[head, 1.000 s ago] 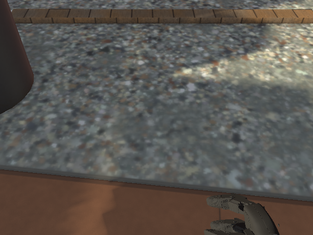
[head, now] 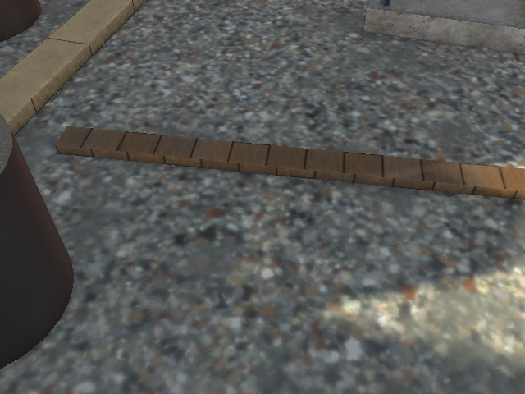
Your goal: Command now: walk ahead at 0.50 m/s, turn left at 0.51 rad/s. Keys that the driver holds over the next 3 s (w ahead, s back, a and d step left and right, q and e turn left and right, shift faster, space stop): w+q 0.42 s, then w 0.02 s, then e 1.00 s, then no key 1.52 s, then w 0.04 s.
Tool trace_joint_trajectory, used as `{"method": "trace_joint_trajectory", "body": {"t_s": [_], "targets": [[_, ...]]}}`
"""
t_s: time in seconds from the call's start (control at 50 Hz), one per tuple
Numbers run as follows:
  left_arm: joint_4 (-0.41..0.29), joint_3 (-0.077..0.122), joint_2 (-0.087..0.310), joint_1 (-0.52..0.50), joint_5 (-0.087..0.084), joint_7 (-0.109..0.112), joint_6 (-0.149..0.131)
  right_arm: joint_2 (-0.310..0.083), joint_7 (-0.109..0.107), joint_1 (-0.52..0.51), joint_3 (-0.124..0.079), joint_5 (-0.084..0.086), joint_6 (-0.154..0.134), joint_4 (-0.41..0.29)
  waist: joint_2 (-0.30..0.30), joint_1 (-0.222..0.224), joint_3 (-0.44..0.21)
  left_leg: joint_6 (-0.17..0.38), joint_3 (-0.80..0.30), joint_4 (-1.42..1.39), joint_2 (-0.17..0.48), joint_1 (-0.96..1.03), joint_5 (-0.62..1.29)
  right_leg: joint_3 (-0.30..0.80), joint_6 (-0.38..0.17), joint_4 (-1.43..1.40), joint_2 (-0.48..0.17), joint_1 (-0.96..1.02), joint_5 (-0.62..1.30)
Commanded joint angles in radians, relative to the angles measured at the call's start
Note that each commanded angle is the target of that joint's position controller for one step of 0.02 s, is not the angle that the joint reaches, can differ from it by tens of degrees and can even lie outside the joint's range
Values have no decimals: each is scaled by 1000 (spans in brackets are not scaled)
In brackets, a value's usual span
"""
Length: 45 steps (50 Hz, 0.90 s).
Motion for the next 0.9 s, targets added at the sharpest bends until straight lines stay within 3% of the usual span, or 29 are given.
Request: {"method": "trace_joint_trajectory", "body": {"t_s": [0.02,0.08,0.16,0.2,0.22,0.24,0.26,0.28,0.3,0.32,0.34,0.36,0.38,0.4,0.44,0.48,0.52,0.56,0.6,0.64,0.68,0.7,0.72,0.74,0.76,0.78,0.8,0.84,0.9], "targets": [[-25,21,120,30,-11,-20,-28,-3,-4,-91,-6,0,23,-61,-86,-28,88,-23,22,-201,6,78,1,73,-140,-163,-287,89,766],[-16,33,132,39,-20,-26,-28,-13,-13,-143,-15,-6,39,-71,-80,-28,124,-16,36,-325,-9,77,-87,57,-140,-163,-322,251,800],[-25,62,151,57,-30,5,-3,-35,-29,-159,-33,-9,32,-81,-102,-38,127,-15,86,-437,-68,175,-273,10,-134,-82,-341,382,915],[-35,75,170,46,-29,22,12,-67,-46,-113,-47,13,10,-80,-101,-74,89,22,144,-549,-147,339,-198,-28,-120,39,-320,361,1050],[-37,70,159,70,-18,22,12,-105,-64,-44,-61,14,-4,-71,-121,-80,35,60,143,-500,-180,539,-111,-34,-87,130,-294,246,1080],[-77,53,102,131,-18,35,-1,-148,-88,145,-71,20,-13,-33,-40,-89,-147,159,10,-322,-122,986,36,-30,14,360,-230,-85,946],[-134,45,130,-1,-8,10,-17,-204,-110,384,-92,-7,-4,8,41,-214,-220,225,-237,-480,-39,1267,26,2,69,586,-94,-364,404],[-154,51,125,-46,-8,-35,-10,-223,-104,572,-90,-33,-5,108,105,-226,-256,283,-504,-672,100,1453,28,166,83,819,8,-575,-227],[-177,56,128,-150,-32,-57,-2,-243,-103,562,-117,-32,-16,124,31,-248,-84,229,-510,-731,106,1376,16,321,49,923,-18,-741,-186],[-195,60,136,-218,-19,-48,-4,-215,-99,466,-114,-12,-24,119,45,-216,19,214,-434,-749,84,1196,-23,368,21,988,-58,-754,-120],[-203,62,125,-208,-4,-35,-7,-147,-91,399,-93,7,-28,110,26,-156,23,227,-400,-762,78,1038,-25,395,-2,979,-83,-677,-64],[-195,48,65,-190,1,-21,-4,-86,-79,327,-71,21,-30,98,10,-97,19,236,-367,-782,67,901,15,408,-20,948,-109,-595,-15],[-308,99,203,-308,-160,36,-39,-73,-78,177,-49,95,-13,-5,-14,-30,80,233,-444,-824,76,747,156,359,30,1009,-68,-582,-25],[-307,95,196,-281,-153,45,-46,-93,-81,142,-44,84,-4,-28,-44,2,43,232,-415,-825,91,729,134,387,38,977,-93,-589,-23],[-300,90,158,-246,-113,45,-29,-124,-102,168,-45,56,17,-65,-36,17,52,200,-332,-835,86,639,57,369,60,814,-125,-597,10],[-316,74,117,-327,-86,46,-13,-136,-123,231,-40,38,24,-66,-2,-17,87,148,-196,-833,16,501,195,302,70,587,-93,-492,182],[-323,63,104,-409,-85,40,-9,-134,-130,336,-37,41,26,-36,45,-75,80,105,-116,-809,-49,474,217,265,62,382,-32,-382,381],[-335,66,133,-453,-99,34,0,-154,-131,388,-38,51,23,-17,78,-99,59,89,-133,-799,-23,555,185,270,56,277,-5,-354,466],[-350,70,166,-493,-100,24,8,-145,-138,375,-37,50,22,-12,73,-104,62,63,-148,-750,13,675,209,292,34,203,-5,-389,453],[-341,81,206,-452,-89,9,6,-159,-145,325,-42,39,19,-25,71,-70,22,33,-145,-643,35,774,335,302,-4,164,9,-355,409],[-289,100,256,-289,-78,2,-1,-172,-149,265,-48,38,21,-52,55,4,-51,-13,-96,-430,-29,821,438,293,-45,84,31,-201,502],[-271,106,295,-172,-64,3,-2,-162,-151,235,-45,22,18,-86,-23,41,-142,-50,-62,-167,-103,676,183,429,-98,134,-83,22,845],[-295,98,327,-170,-51,0,6,-66,-142,411,-15,10,7,-79,-287,-37,-249,-132,-12,204,-219,356,-597,756,-314,178,-346,328,1252],[-315,94,294,-192,-72,4,24,-121,-121,491,-13,18,1,-72,-287,-45,-368,-144,-96,347,-192,299,-678,967,-395,76,-396,349,1012],[-359,92,266,-269,-83,11,40,-185,-117,392,-30,39,14,-92,-174,-25,-273,-157,-105,428,-154,214,-609,907,-363,60,-348,254,732],[-377,88,248,-313,-83,20,58,-203,-127,273,-38,41,34,-123,-46,-10,-188,-158,-84,415,-127,190,-542,825,-305,32,-289,116,520],[-387,85,254,-328,-85,24,72,-207,-142,196,-45,31,53,-154,18,-13,-118,-157,-72,381,-117,198,-503,791,-272,-4,-247,-23,393],[-394,87,265,-333,-84,26,88,-181,-159,175,-49,24,78,-200,-27,-56,-36,-144,-67,262,-106,264,-474,746,-224,-47,-165,-214,220],[-417,94,261,-312,-84,35,103,-126,-177,190,-38,32,79,-222,-111,-73,-48,-147,-32,30,-122,308,-461,693,-182,-45,-93,-257,209]]}}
